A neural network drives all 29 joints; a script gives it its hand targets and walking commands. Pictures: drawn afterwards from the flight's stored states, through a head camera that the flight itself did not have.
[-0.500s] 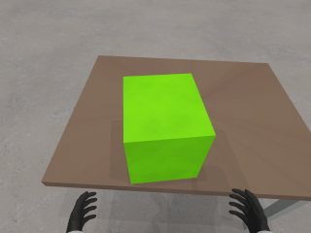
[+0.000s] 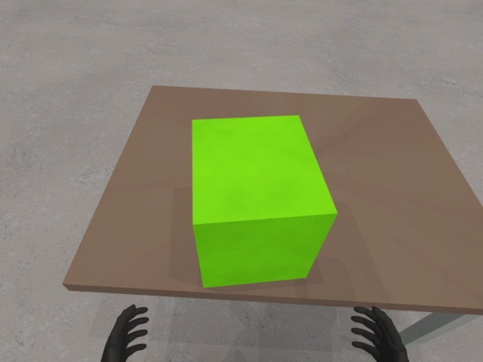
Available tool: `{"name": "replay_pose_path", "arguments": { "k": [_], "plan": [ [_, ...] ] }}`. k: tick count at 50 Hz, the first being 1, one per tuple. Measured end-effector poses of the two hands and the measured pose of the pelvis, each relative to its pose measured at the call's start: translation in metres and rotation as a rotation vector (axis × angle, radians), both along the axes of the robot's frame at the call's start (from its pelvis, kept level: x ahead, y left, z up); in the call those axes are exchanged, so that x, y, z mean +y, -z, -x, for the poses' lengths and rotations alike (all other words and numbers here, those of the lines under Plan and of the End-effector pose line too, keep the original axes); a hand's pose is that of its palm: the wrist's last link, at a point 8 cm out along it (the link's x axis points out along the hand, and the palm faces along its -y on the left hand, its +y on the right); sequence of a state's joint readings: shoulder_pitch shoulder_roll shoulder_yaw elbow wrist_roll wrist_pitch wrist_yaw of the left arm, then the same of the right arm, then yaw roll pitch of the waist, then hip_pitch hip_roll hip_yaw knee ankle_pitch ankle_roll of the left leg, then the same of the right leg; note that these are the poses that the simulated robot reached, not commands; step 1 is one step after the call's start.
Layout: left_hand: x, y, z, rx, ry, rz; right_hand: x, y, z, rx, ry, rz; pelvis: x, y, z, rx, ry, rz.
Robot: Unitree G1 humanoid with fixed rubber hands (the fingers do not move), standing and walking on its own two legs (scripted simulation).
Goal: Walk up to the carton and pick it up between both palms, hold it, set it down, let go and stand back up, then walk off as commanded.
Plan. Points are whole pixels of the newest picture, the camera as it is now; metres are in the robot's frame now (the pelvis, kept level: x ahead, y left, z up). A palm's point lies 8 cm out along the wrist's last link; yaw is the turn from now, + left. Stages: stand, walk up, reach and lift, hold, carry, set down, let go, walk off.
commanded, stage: set down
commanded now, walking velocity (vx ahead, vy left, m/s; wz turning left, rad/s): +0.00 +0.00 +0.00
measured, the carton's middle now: (251, 201) +0.41 +0.01 +0.00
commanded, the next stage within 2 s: let go in 0.56 s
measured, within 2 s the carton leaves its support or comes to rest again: neither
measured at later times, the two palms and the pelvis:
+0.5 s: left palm (115, 361) +0.14 +0.22 -0.08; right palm out of the picture +0.15 -0.22 -0.08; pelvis +0.01 +0.00 +0.00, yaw +0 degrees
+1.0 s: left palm (113, 353) +0.15 +0.23 -0.08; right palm out of the picture +0.16 -0.21 -0.09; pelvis +0.02 +0.00 +0.00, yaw +0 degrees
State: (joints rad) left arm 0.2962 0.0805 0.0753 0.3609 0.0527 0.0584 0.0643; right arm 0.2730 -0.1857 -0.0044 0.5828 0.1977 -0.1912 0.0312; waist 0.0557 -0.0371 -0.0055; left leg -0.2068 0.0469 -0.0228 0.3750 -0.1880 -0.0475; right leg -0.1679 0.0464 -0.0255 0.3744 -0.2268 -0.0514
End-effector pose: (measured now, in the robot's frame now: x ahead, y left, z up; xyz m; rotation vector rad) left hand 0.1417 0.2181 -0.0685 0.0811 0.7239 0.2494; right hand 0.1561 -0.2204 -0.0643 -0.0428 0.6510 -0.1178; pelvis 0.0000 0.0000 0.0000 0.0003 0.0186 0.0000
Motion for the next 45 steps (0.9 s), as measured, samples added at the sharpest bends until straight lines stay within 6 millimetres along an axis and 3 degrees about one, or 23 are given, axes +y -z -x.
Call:
{"name": "replay_pose_path", "arguments": {
  "k": [27,45],
  "plan": [
    [0.006,0.016,-0.001,0.105,0.034,0.023,0.002,0.020,0.010,0.104,0.000,0.046,0.003,0.001,-0.012,0.009,0.000,0.003],
    [0.013,0.015,-0.013,0.098,0.044,0.010,0.007,0.022,-0.001,0.096,-0.012,0.053,0.005,0.001,-0.015,0.009,0.000,0.006]
  ]
}}
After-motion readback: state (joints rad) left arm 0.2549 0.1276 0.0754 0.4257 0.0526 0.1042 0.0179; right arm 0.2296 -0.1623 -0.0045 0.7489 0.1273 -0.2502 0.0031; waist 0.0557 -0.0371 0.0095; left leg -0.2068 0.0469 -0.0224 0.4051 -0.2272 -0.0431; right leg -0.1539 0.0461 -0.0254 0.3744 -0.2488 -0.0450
